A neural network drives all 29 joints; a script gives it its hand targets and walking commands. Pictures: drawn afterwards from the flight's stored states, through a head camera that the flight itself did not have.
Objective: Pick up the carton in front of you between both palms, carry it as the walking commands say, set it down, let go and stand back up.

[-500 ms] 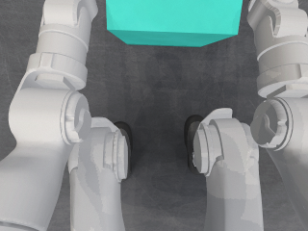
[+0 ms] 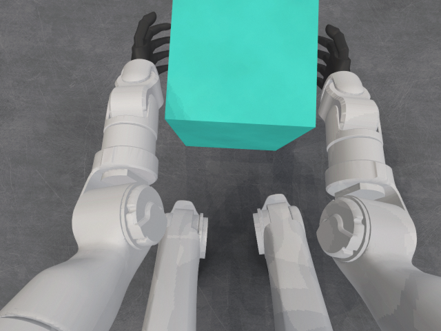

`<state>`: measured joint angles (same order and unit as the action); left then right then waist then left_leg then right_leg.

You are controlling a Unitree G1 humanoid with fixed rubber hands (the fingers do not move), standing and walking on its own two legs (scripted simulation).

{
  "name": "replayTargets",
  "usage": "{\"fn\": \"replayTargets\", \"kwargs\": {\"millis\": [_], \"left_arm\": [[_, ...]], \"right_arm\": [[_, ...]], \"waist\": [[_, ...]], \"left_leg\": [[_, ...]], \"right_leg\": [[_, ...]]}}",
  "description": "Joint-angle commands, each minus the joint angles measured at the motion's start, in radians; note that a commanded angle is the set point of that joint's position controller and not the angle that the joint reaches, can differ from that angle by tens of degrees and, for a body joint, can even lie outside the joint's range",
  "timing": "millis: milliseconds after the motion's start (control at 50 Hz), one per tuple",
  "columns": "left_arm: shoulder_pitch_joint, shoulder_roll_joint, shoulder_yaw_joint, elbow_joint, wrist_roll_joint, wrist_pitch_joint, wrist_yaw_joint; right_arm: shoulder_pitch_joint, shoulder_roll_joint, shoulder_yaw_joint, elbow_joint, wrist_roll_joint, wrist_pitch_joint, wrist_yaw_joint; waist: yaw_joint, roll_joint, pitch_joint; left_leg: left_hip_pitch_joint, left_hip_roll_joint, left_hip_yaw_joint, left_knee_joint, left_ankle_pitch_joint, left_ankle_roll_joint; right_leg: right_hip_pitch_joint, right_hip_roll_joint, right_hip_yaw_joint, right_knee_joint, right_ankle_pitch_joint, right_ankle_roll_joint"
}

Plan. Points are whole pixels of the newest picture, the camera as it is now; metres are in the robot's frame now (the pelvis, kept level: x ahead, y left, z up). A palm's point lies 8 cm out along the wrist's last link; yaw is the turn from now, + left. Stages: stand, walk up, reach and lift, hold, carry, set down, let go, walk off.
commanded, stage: reach and lift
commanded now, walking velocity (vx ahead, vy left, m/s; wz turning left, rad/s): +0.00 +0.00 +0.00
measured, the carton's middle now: (236, 86) +0.53 -0.03 -0.14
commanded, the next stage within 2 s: none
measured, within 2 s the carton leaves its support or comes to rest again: neither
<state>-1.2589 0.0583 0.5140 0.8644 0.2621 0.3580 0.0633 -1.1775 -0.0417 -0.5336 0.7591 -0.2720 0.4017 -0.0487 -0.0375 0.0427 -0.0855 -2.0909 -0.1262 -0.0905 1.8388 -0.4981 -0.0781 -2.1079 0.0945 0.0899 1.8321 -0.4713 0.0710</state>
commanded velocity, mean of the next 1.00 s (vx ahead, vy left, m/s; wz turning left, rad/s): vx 0.00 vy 0.00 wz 0.00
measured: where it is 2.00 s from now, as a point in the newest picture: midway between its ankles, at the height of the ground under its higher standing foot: (231, 262)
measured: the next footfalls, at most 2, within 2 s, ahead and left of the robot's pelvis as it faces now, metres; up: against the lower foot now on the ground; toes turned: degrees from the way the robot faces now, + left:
none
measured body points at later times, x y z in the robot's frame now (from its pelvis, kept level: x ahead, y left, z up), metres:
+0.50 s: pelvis +0.04 +0.00 +0.12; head +0.25 -0.02 +0.51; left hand +0.51 +0.12 +0.07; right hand +0.48 -0.18 +0.06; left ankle +0.12 +0.13 -0.43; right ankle +0.12 -0.13 -0.43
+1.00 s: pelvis +0.09 +0.00 +0.25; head +0.17 -0.01 +0.70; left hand +0.45 +0.13 +0.23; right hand +0.43 -0.17 +0.22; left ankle +0.12 +0.13 -0.43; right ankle +0.12 -0.13 -0.43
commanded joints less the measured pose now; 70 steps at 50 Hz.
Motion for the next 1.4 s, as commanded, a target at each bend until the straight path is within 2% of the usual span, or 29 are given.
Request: {"fn": "replayTargets", "kwargs": {"millis": [0,180,300,600,840,980,1080,1220,1240,1380], "left_arm": [[-0.578,-1.007,-0.355,0.051,-0.131,-0.001,-0.265],[-0.522,-1.130,-0.561,-0.132,-0.229,0.032,-0.292],[-0.391,-1.190,-0.645,-0.176,-0.263,0.037,-0.290],[-0.051,-1.229,-0.642,-0.133,-0.209,-0.015,-0.262],[0.212,-1.235,-0.697,-0.195,-0.187,-0.030,-0.265],[0.333,-1.222,-0.744,-0.246,-0.187,-0.006,-0.275],[0.402,-1.213,-0.765,-0.282,-0.194,0.045,-0.287],[0.465,-1.212,-0.807,-0.377,-0.214,0.138,-0.309],[0.467,-1.213,-0.816,-0.386,-0.219,0.154,-0.310],[0.448,-1.166,-0.747,-0.370,-0.184,0.222,-0.326]], "right_arm": [[-0.737,0.960,0.433,-0.016,0.154,-0.026,0.264],[-0.635,1.119,0.623,-0.143,0.245,0.014,0.276],[-0.509,1.151,0.702,-0.183,0.275,0.014,0.273],[-0.175,1.172,0.688,-0.126,0.223,-0.047,0.258],[0.089,1.199,0.754,-0.179,0.204,-0.068,0.254],[0.212,1.202,0.800,-0.216,0.209,-0.045,0.254],[0.269,1.212,0.830,-0.255,0.225,0.004,0.262],[0.340,1.205,0.873,-0.345,0.242,0.101,0.271],[0.354,1.201,0.872,-0.351,0.240,0.114,0.272],[0.349,1.164,0.785,-0.324,0.200,0.180,0.285]], "waist": [[-0.018,-0.044,-0.969],[-0.013,-0.051,-1.241],[-0.010,-0.037,-1.187],[0.005,-0.031,-0.884],[0.018,-0.039,-0.727],[0.022,-0.048,-0.604],[0.038,-0.051,-0.497],[0.045,-0.046,-0.348],[0.037,-0.043,-0.324],[0.031,-0.041,-0.117]], "left_leg": [[0.440,-0.061,0.193,-0.228,0.008,0.060],[0.654,-0.063,0.198,-0.321,0.158,0.041],[0.768,-0.065,0.177,-0.402,0.195,0.034],[1.050,-0.049,0.100,-0.689,0.237,0.041],[1.369,-0.026,0.051,-0.938,0.374,0.050],[1.541,-0.008,0.033,-1.092,0.439,0.054],[1.655,0.006,0.025,-1.202,0.466,0.060],[1.810,0.021,0.025,-1.346,0.474,0.055],[1.832,0.022,0.028,-1.372,0.467,0.054],[1.870,0.028,0.030,-1.462,0.291,0.063]], "right_leg": [[0.614,0.057,-0.196,-0.233,0.031,-0.034],[0.893,0.065,-0.191,-0.317,0.215,-0.018],[0.973,0.069,-0.173,-0.394,0.259,-0.021],[1.164,0.070,-0.113,-0.667,0.254,-0.035],[1.456,0.053,-0.061,-0.917,0.374,-0.047],[1.644,0.036,-0.032,-1.074,0.450,-0.048],[1.771,0.025,-0.020,-1.182,0.474,-0.048],[1.934,0.011,-0.020,-1.336,0.465,-0.048],[1.955,0.010,-0.017,-1.359,0.464,-0.049],[1.963,0.002,-0.023,-1.454,0.272,-0.061]]}}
